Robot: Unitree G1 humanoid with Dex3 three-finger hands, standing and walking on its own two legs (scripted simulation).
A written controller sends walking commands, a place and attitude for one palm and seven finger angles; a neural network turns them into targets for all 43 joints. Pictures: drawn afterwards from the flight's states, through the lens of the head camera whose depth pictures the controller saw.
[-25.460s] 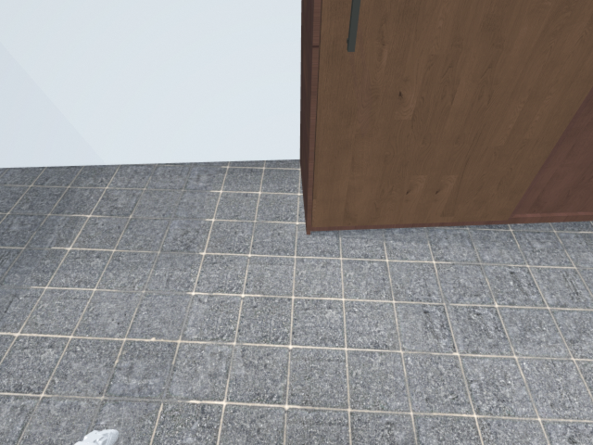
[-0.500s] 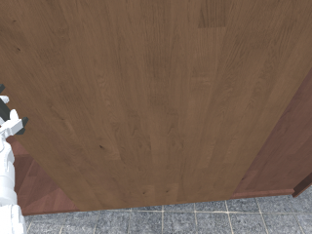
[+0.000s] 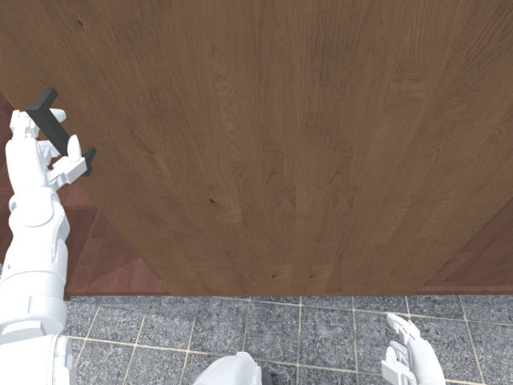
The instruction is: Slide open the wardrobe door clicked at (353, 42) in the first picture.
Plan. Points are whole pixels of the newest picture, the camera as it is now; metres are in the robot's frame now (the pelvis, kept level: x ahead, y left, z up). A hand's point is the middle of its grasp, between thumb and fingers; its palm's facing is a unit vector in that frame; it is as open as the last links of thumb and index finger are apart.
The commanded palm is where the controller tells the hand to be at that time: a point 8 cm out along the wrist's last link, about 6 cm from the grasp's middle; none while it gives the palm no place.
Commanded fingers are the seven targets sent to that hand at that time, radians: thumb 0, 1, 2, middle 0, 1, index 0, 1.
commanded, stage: stop walking and hold the door there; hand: left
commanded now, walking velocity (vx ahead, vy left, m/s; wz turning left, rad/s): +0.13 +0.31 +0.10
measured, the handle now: (67, 134) +0.43 +0.35 +0.15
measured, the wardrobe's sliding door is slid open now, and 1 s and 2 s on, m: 0.44 0.44 0.44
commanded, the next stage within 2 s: loosen the grip on the handle in 1.02 s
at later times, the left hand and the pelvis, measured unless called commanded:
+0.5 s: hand (79, 159) +0.38 +0.31 +0.14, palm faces +0.37 -0.91 -0.18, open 5.9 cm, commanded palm +0.35 +0.33 +0.13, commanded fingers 0.00 0.90 0.90 -0.45 -1.40 -0.45 -1.40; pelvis +0.00 +0.09 +0.00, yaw +4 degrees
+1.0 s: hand (78, 160) +0.38 +0.31 +0.15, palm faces +0.31 -0.94 -0.14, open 6.0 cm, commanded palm +0.35 +0.32 +0.13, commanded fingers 0.00 0.90 0.90 -0.45 -1.40 -0.45 -1.40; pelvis +0.00 +0.10 +0.01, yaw +3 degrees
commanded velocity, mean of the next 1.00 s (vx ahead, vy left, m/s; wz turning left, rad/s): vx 0.00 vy -0.02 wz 0.01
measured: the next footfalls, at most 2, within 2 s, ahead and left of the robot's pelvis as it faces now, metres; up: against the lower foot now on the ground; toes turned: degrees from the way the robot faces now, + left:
left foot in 0.20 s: +0.07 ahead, +0.22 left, +0.00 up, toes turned +2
right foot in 0.40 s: +0.03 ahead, -0.01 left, +0.00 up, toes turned +0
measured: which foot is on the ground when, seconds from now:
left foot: up 0.00-0.18, down 0.20-1.00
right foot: down 0.00-0.18, up 0.20-0.38, down 0.40-1.00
